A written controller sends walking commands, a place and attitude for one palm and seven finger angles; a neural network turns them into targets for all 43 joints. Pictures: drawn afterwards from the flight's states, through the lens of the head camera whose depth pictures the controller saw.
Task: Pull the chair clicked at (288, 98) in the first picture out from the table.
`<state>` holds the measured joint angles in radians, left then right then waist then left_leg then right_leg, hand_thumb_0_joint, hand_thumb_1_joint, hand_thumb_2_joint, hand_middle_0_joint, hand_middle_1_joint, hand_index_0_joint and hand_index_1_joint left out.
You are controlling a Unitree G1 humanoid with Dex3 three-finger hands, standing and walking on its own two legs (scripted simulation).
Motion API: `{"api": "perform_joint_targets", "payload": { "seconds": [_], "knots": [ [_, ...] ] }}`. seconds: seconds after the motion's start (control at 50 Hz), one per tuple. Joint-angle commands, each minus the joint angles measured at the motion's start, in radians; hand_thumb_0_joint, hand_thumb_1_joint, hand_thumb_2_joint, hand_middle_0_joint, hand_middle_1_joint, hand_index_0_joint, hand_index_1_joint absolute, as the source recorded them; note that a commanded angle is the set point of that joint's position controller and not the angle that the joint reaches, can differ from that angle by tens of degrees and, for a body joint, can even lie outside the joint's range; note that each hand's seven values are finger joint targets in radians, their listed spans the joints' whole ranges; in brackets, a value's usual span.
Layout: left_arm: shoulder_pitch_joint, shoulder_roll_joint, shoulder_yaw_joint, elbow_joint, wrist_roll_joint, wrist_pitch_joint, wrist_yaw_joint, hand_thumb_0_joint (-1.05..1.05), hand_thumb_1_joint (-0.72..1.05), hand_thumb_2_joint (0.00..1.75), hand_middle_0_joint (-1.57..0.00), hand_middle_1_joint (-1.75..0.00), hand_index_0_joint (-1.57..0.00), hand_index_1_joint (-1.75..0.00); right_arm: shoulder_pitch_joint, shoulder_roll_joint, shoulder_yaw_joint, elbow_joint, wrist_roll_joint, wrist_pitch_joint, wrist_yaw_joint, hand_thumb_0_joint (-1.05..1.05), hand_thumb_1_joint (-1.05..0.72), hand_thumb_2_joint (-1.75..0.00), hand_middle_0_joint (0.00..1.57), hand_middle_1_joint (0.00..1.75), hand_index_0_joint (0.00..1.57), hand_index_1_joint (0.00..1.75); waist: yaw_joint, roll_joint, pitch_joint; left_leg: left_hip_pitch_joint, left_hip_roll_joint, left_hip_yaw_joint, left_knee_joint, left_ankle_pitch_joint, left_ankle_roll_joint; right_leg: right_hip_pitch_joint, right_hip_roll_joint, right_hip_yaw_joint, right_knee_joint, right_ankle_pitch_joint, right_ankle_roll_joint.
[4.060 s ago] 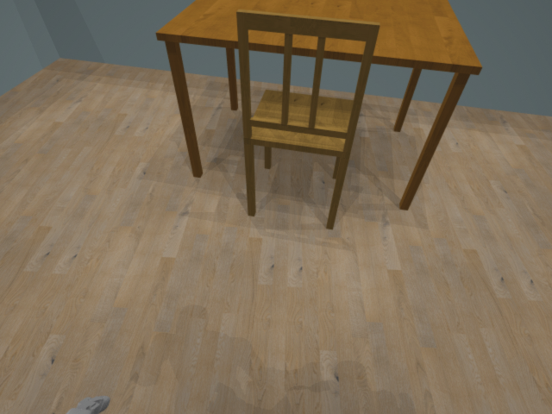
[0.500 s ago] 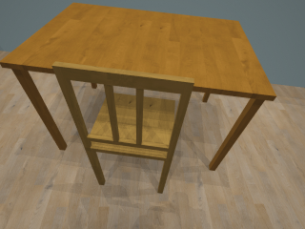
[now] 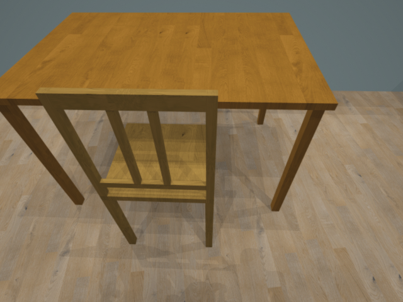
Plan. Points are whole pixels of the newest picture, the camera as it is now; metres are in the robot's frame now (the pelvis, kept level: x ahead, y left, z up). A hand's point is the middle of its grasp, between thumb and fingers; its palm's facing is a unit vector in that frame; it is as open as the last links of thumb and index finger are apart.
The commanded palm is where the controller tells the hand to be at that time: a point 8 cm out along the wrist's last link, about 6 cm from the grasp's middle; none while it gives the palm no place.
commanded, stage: come to a stop and stand still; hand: left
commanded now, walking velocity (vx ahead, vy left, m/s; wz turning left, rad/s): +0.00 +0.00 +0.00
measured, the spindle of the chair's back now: (126, 150) +0.52 +0.25 -0.05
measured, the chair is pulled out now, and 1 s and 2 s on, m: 0.00 0.00 0.00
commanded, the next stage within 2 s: look again from close up in 0.46 s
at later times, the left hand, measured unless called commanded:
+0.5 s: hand out of the picture -0.03 +0.13 -0.16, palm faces +0.06 -0.98 -0.17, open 7.3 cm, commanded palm none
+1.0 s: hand out of the picture +0.01 +0.18 -0.16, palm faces +0.03 -0.98 -0.21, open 7.4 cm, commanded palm none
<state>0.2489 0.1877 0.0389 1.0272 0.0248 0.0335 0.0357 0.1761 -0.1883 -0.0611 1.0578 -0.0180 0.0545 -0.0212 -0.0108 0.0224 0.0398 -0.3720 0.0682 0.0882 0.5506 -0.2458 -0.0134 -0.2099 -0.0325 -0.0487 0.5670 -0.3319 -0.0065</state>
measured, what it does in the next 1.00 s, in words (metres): stands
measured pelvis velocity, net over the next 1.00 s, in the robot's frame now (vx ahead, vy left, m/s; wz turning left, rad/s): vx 0.00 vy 0.00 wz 0.01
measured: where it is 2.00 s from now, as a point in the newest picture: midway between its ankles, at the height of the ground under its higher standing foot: outside the picture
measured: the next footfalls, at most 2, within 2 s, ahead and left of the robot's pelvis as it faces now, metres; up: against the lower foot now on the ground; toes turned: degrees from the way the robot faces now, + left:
none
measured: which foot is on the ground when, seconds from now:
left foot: down 0.00-1.00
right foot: down 0.00-1.00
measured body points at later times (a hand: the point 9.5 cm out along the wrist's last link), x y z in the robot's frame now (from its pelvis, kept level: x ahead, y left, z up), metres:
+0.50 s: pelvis -0.01 -0.03 +0.01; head -0.01 -0.03 +0.46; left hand -0.03 +0.19 -0.15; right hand -0.03 -0.23 -0.15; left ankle +0.00 +0.12 -0.73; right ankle -0.01 -0.11 -0.73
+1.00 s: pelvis +0.00 +0.00 +0.01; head +0.00 +0.00 +0.46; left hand +0.01 +0.23 -0.15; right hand -0.01 -0.21 -0.16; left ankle -0.01 +0.11 -0.73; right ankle -0.01 -0.11 -0.73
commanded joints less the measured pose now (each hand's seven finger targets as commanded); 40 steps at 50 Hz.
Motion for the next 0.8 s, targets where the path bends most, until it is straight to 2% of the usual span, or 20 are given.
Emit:
{"api": "perform_joint_targets", "payload": {
  "seconds": [0.0, 0.02, 0.06, 0.12, 0.14, 0.18, 0.2, 0.24, 0.3, 0.32, 0.38, 0.52, 0.54, 0.56, 0.58, 0.6, 0.62, 0.66, 0.72, 0.78],
  "knots": [
    [-0.032, 0.136, 0.015, -0.047, -0.002, -0.024, 0.006, 0.0, 0.9, 0.9, -0.2, -0.3, -0.2, -0.3, -0.002, -0.04, -0.001, -0.056, -0.001, -0.008, 0.012, 0.0, -0.9, -0.9, 0.2, 0.3, 0.2, 0.3, 0.007, -0.264, 0.078, 0.036, -0.015, -0.077, 0.172, -0.128, 0.008, -0.21, -0.22, 0.263, -0.42, -0.131, -0.118],
    [-0.038, 0.123, 0.009, -0.039, -0.007, -0.027, 0.005, 0.0, 0.9, 0.9, -0.2, -0.3, -0.2, -0.3, 0.031, -0.029, 0.003, -0.035, 0.002, -0.009, 0.009, 0.0, -0.9, -0.9, 0.2, 0.3, 0.2, 0.3, -0.01, -0.217, 0.081, 0.061, -0.007, -0.074, 0.161, -0.089, 0.009, -0.196, -0.203, 0.218, -0.397, -0.064, -0.117],
    [-0.024, 0.114, 0.008, -0.029, -0.011, -0.031, -0.001, 0.0, 0.9, 0.9, -0.2, -0.3, -0.2, -0.3, 0.084, -0.02, 0.012, -0.005, 0.004, -0.017, 0.008, 0.0, -0.9, -0.9, 0.2, 0.3, 0.2, 0.3, -0.014, -0.163, 0.072, 0.078, -0.02, -0.065, 0.139, -0.056, 0.004, -0.154, -0.16, 0.156, -0.353, -0.01, -0.103],
    [0.029, 0.097, 0.001, 0.004, -0.016, -0.039, -0.004, 0.0, 0.9, 0.9, -0.2, -0.3, -0.2, -0.3, 0.109, -0.011, 0.024, 0.02, 0.005, -0.031, -0.001, 0.0, -0.9, -0.9, 0.2, 0.3, 0.2, 0.3, 0.001, -0.111, 0.061, 0.141, -0.018, -0.069, -0.023, 0.001, -0.002, -0.109, -0.141, 0.141, -0.312, 0.027, -0.086],
    [0.033, 0.085, -0.002, 0.014, -0.019, -0.041, -0.003, 0.0, 0.9, 0.9, -0.2, -0.3, -0.2, -0.3, 0.128, -0.014, 0.03, 0.031, 0.004, -0.039, -0.006, 0.0, -0.9, -0.9, 0.2, 0.3, 0.2, 0.3, -0.003, -0.07, 0.06, 0.176, -0.001, -0.094, -0.093, 0.075, 0.003, -0.114, -0.132, 0.14, -0.288, 0.044, -0.071],
    [0.055, 0.054, -0.008, 0.035, -0.028, -0.042, -0.003, 0.0, 0.9, 0.9, -0.2, -0.3, -0.2, -0.3, 0.135, -0.033, 0.043, 0.047, 0.002, -0.055, -0.017, 0.0, -0.9, -0.9, 0.2, 0.3, 0.2, 0.3, 0.019, 0.005, 0.054, 0.169, 0.045, -0.159, -0.185, 0.166, 0.017, -0.052, -0.069, 0.116, -0.248, 0.106, -0.036],
    [0.059, 0.049, -0.008, 0.04, -0.027, -0.043, -0.001, 0.0, 0.9, 0.9, -0.2, -0.3, -0.2, -0.3, 0.137, -0.041, 0.044, 0.052, 0.002, -0.055, -0.021, 0.0, -0.9, -0.9, 0.2, 0.3, 0.2, 0.3, 0.024, -0.015, 0.046, 0.151, 0.051, -0.154, -0.193, 0.136, 0.016, -0.016, -0.063, 0.12, -0.259, 0.113, -0.03],
    [0.071, 0.061, -0.005, 0.063, -0.029, -0.042, -0.004, 0.0, 0.9, 0.9, -0.2, -0.3, -0.2, -0.3, 0.138, -0.037, 0.047, 0.068, 0.004, -0.064, -0.024, 0.0, -0.9, -0.9, 0.2, 0.3, 0.2, 0.3, 0.032, 0.084, -0.015, 0.161, 0.049, -0.151, -0.197, 0.197, 0.02, 0.061, -0.069, 0.091, -0.219, 0.216, -0.026],
    [0.076, 0.066, -0.007, 0.075, -0.027, -0.045, -0.005, 0.0, 0.9, 0.9, -0.2, -0.3, -0.2, -0.3, 0.131, -0.03, 0.048, 0.069, 0.007, -0.061, -0.023, 0.0, -0.9, -0.9, 0.2, 0.3, 0.2, 0.3, 0.03, 0.05, -0.037, 0.158, 0.036, -0.132, -0.205, 0.114, 0.011, 0.089, -0.073, 0.103, -0.249, 0.187, -0.025],
    [0.076, 0.064, -0.007, 0.076, -0.026, -0.044, -0.006, 0.0, 0.9, 0.9, -0.2, -0.3, -0.2, -0.3, 0.136, -0.028, 0.046, 0.069, 0.008, -0.058, -0.024, 0.0, -0.9, -0.9, 0.2, 0.3, 0.2, 0.3, 0.029, 0.008, -0.018, 0.16, 0.032, -0.129, -0.208, 0.084, 0.012, 0.076, -0.069, 0.105, -0.267, 0.151, -0.024],
    [0.077, 0.051, -0.01, 0.085, -0.024, -0.044, -0.005, 0.0, 0.9, 0.9, -0.2, -0.3, -0.2, -0.3, 0.156, -0.02, 0.047, 0.076, 0.005, -0.054, -0.023, 0.0, -0.9, -0.9, 0.2, 0.3, 0.2, 0.3, 0.018, -0.034, 0.023, 0.162, 0.022, -0.119, -0.204, 0.068, 0.01, 0.028, -0.076, 0.114, -0.292, 0.088, -0.026],
    [0.108, 0.036, -0.011, 0.093, -0.02, -0.047, -0.002, 0.0, 0.9, 0.9, -0.2, -0.3, -0.2, -0.3, 0.167, -0.01, 0.049, 0.077, 0.006, -0.053, -0.023, 0.0, -0.9, -0.9, 0.2, 0.3, 0.2, 0.3, 0.017, -0.052, 0.061, 0.173, 0.019, -0.111, -0.207, 0.057, 0.014, -0.013, -0.071, 0.116, -0.314, 0.047, -0.023],
    [0.191, 0.056, -0.021, 0.112, 0.001, -0.084, 0.038, 0.0, 0.9, 0.9, -0.2, -0.3, -0.2, -0.3, 0.059, -0.05, 0.046, 0.014, 0.01, -0.078, -0.003, 0.0, -0.9, -0.9, 0.2, 0.3, 0.2, 0.3, 0.061, -0.046, 0.079, 0.073, 0.006, -0.067, 0.022, 0.008, -0.016, 0.001, -0.149, 0.189, -0.27, 0.505, 0.022],
    [0.158, 0.108, -0.012, 0.065, -0.002, -0.09, 0.032, 0.0, 0.9, 0.9, -0.2, -0.3, -0.2, -0.3, 0.123, 0.01, 0.046, -0.024, 0.01, -0.064, 0.0, 0.0, -0.9, -0.9, 0.2, 0.3, 0.2, 0.3, -0.001, -0.065, -0.006, 0.086, -0.014, -0.098, 0.071, -0.124, 0.004, 0.007, -0.211, 0.235, -0.283, 0.387, -0.031],
    [0.111, 0.092, -0.016, 0.047, -0.002, -0.088, 0.023, 0.0, 0.9, 0.9, -0.2, -0.3, -0.2, -0.3, 0.146, 0.006, 0.041, -0.016, 0.006, -0.061, 0.001, 0.0, -0.9, -0.9, 0.2, 0.3, 0.2, 0.3, -0.016, -0.012, 0.013, 0.113, -0.009, -0.086, 0.066, -0.121, 0.009, -0.057, -0.191, 0.194, -0.3, 0.184, -0.078],
    [0.09, 0.088, -0.015, 0.04, -0.001, -0.086, 0.02, 0.0, 0.9, 0.9, -0.2, -0.3, -0.2, -0.3, 0.185, 0.009, 0.044, -0.006, 0.007, -0.062, 0.005, 0.0, -0.9, -0.9, 0.2, 0.3, 0.2, 0.3, -0.035, -0.035, 0.007, 0.148, -0.005, -0.073, 0.029, -0.068, 0.007, -0.11, -0.163, 0.168, -0.309, 0.005, -0.092],
    [0.083, 0.085, -0.012, 0.028, -0.003, -0.086, 0.018, 0.0, 0.9, 0.9, -0.2, -0.3, -0.2, -0.3, 0.214, 0.009, 0.048, -0.009, 0.002, -0.063, 0.009, 0.0, -0.9, -0.9, 0.2, 0.3, 0.2, 0.3, -0.039, -0.011, -0.006, 0.181, -0.012, -0.071, -0.009, -0.014, 0.016, -0.12, -0.127, 0.131, -0.276, -0.03, -0.085],
    [0.096, 0.044, -0.018, 0.027, -0.01, -0.084, 0.014, 0.0, 0.9, 0.9, -0.2, -0.3, -0.2, -0.3, 0.233, -0.016, 0.051, -0.014, 0.0, -0.078, 0.006, 0.0, -0.9, -0.9, 0.2, 0.3, 0.2, 0.3, -0.029, -0.04, -0.002, 0.149, 0.017, -0.11, -0.08, 0.033, 0.034, -0.09, -0.076, 0.101, -0.21, 0.008, -0.062],
    [0.112, 0.036, -0.022, 0.031, -0.009, -0.07, 0.007, 0.0, 0.9, 0.9, -0.2, -0.3, -0.2, -0.3, 0.192, -0.03, 0.057, -0.023, 0.002, -0.09, -0.001, 0.0, -0.9, -0.9, 0.2, 0.3, 0.2, 0.3, 0.006, 0.065, 0.056, 0.067, 0.037, -0.153, -0.154, 0.07, 0.048, -0.026, -0.048, 0.074, -0.155, 0.08, -0.047],
    [0.128, 0.037, -0.027, 0.039, -0.013, -0.065, 0.002, 0.0, 0.9, 0.9, -0.2, -0.3, -0.2, -0.3, 0.18, -0.043, 0.064, -0.026, 0.006, -0.091, -0.006, 0.0, -0.9, -0.9, 0.2, 0.3, 0.2, 0.3, 0.018, 0.02, 0.079, 0.047, 0.03, -0.156, -0.18, 0.053, 0.052, 0.0, -0.049, 0.071, -0.153, 0.105, -0.04]
  ]
}}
